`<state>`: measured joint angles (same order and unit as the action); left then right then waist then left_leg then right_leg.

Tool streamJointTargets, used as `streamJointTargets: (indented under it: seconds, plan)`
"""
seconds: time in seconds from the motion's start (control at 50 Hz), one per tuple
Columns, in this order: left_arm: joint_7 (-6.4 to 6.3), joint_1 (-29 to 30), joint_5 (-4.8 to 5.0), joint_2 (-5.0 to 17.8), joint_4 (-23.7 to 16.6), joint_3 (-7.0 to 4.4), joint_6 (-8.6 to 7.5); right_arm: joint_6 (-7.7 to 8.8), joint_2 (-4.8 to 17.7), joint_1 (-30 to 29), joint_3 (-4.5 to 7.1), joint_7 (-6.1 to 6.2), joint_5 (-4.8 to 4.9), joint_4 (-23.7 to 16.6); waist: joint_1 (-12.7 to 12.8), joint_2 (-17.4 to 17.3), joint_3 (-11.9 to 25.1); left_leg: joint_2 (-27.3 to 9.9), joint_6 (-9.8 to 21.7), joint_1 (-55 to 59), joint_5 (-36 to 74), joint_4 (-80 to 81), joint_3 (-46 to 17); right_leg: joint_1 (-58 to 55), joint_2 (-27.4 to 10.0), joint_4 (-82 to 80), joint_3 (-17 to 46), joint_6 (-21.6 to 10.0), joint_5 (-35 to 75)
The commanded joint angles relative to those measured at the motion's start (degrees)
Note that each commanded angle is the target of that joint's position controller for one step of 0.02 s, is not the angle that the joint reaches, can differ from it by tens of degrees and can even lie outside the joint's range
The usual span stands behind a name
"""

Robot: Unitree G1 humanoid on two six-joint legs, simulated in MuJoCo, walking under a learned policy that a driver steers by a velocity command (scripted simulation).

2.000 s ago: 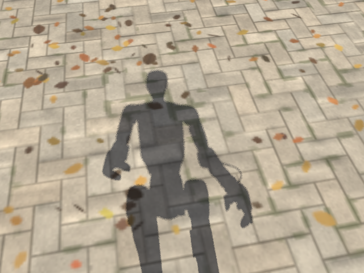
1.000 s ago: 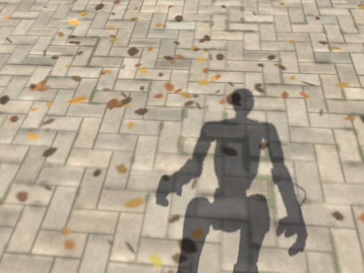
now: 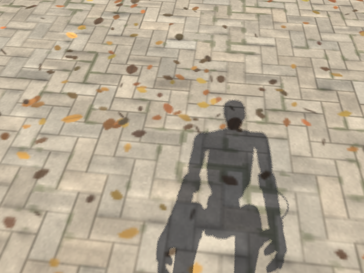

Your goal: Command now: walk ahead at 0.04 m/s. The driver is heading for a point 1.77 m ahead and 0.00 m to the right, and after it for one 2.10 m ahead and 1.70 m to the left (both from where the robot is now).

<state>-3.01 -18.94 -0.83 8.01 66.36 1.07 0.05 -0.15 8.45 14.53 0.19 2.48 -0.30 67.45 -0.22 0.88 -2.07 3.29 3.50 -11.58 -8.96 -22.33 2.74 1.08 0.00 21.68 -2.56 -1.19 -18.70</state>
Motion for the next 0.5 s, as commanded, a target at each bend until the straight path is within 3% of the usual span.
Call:
streamJointTargets:
  seconds: [0.02, 0.08, 0.1, 0.14, 0.16, 0.2, 0.26, 0.3, 0.32, 0.34, 0.36, 0.38, 0.4, 0.42, 0.44, 0.46, 0.5]
  plan:
    - [-0.08, -6.2, -0.11, 3.7, 0.6, -0.47, -0.23, 0.14, 4.3, 3.4, 0.53, 0.06, -0.02, -0.1, 0.2, -0.4, -2.1, -7.2, 0.7, 3.9, 1.0, 3.5, -8.8, 8.1, -5.4, -5.2, 5.0, -1.9, 1.6]
    - [0.25, -7.7, -0.48, 5.2, 0.0, -1.38, 0.03, -0.42, 5.9, 3.2, 1.55, -0.38, -0.24, -1.0, 0.9, 1.5, -5.7, -4.1, 2.5, -3.6, -21.5, -0.5, -7.1, 10.9, -5.1, -5.0, 7.4, -5.1, -18.6]
    - [0.33, -9.2, -0.34, 5.6, -0.2, -1.62, -0.01, -0.33, 5.4, 1.7, 1.58, -0.7, -0.36, -2.0, 1.9, 2.7, -8.3, -3.2, 2.6, -8.9, -24.4, -3.1, -6.5, 10.8, -6.9, -7.0, 10.7, -6.7, -24.0]
    - [0.16, -12.8, -0.03, 8.0, 0.7, -2.64, -0.51, 0.71, 2.3, -3.1, 0.99, -1.63, -0.96, -5.1, 3.9, 8.4, -12.3, -0.5, 1.2, -18.2, -16.1, -14.3, 0.2, 6.9, -14.9, -14.7, 21.0, -10.7, -28.7]
    - [0.1, -12.5, -0.28, 8.7, 0.7, -3.14, -0.87, 1.34, 2.8, -4.8, 1.12, -2.04, -1.81, -6.5, 3.9, 8.3, -13.8, -2.8, 1.0, -21.4, -13.6, -19.0, 0.9, 6.1, -18.4, -16.2, 23.7, -12.3, -25.8]
    - [0.44, -12.7, -1.0, 8.6, 0.5, -3.57, -1.87, 2.52, 4.7, -5.9, 1.84, -2.68, -1.79, -8.6, 3.4, 6.0, -13.6, -5.2, 0.9, -26.4, -14.9, -22.9, -0.4, 1.9, -19.5, -15.6, 23.6, -13.4, -17.5]
    - [0.8, -11.9, -1.0, 8.5, 0.0, -3.9, -3.21, 3.86, 5.0, -6.9, 2.49, -3.48, -0.74, -10.8, 2.5, 5.0, -11.7, -5.1, 0.6, -23.0, -13.5, -18.4, 0.9, 0.0, -16.6, -12.7, 17.1, -11.6, -4.6]
    - [1.08, -9.2, -0.53, 9.2, -0.8, -4.13, -3.55, 4.13, 3.8, -1.9, 2.72, -3.82, -0.26, -10.2, -0.9, 4.8, -9.7, -2.6, 1.0, -9.2, -8.4, -11.6, 3.9, 7.3, -13.9, -8.2, 11.6, -9.7, 2.3]
    - [1.37, -7.8, -0.33, 9.2, -1.3, -4.07, -3.79, 4.17, 3.9, 4.9, 3.31, -3.68, -0.01, -7.8, -4.0, 3.4, -7.4, 0.3, 1.5, 2.9, -6.8, -8.3, 5.2, 13.3, -11.2, -2.4, 8.1, -8.2, 9.7]
    - [1.79, -7.7, -0.47, 8.4, -1.6, -3.73, -4.36, 4.44, 6.4, 13.8, 4.6, -3.12, -0.17, -5.1, -7.7, -0.9, -3.0, -0.9, 2.6, 15.8, -7.2, -6.2, 1.6, 19.3, -7.8, 9.5, 3.6, -6.3, 16.9]
    - [2.48, -6.9, 0.22, 4.8, -4.5, -2.66, -4.74, 4.66, 13.0, 23.1, 6.3, -2.21, -1.04, -4.1, -10.8, -15.4, 2.5, -17.0, 7.8, 25.3, -22.4, 5.2, -24.0, 31.0, 0.0, 31.7, -3.7, -2.4, 7.0]
    - [2.85, -5.3, -0.81, 5.8, -5.9, -3.27, -4.73, 3.88, 13.1, 25.7, 5.92, -2.25, -0.97, -2.5, -9.6, -16.2, 3.9, -24.6, 11.5, 23.4, -23.2, 13.8, -41.7, 36.5, 3.1, 44.9, 0.8, -2.9, -12.6]
    - [3.15, -2.2, -1.27, 5.9, -7.0, -3.56, -4.33, 3.52, 11.7, 17.7, 5.22, -2.1, -0.98, -4.3, -5.0, -7.8, -1.5, -24.2, 10.7, 17.2, -26.2, 12.2, -36.5, 39.2, -1.5, 50.5, 4.4, -4.2, -8.3]
    - [3.63, -0.4, -1.02, 5.1, -7.5, -3.36, -4.59, 3.78, 10.0, 11.3, 4.69, -2.29, -0.84, -6.6, -3.2, -2.8, -4.4, -22.3, 9.6, 11.0, -21.1, 12.7, -30.4, 38.4, -3.7, 49.6, 4.8, -4.6, -1.8]
    - [3.91, -0.4, -0.71, 4.3, -7.5, -3.45, -4.74, 4.22, 9.0, 7.9, 4.15, -2.38, -0.77, -7.6, -1.1, -1.5, -4.9, -19.8, 8.4, 7.3, -15.6, 13.8, -24.8, 35.9, -5.1, 47.0, 4.6, -4.6, 2.0]
    - [4.02, -1.7, -1.12, 4.2, -7.2, -3.61, -4.33, 4.72, 7.3, 6.7, 3.41, -2.31, -0.57, -7.8, 0.5, -2.3, -4.7, -17.6, 7.4, 5.2, -10.0, 14.4, -20.3, 33.5, -5.7, 44.8, 4.1, -4.0, 3.3]
    - [4.37, -2.6, -1.3, 4.3, -7.2, -3.9, -3.16, 5.56, 5.9, 8.8, 2.62, -1.93, -0.58, -6.8, 1.5, -3.6, -3.8, -15.6, 7.1, 5.3, -0.6, 14.6, -14.7, 32.2, -5.4, 42.7, 2.5, -2.9, 5.0]
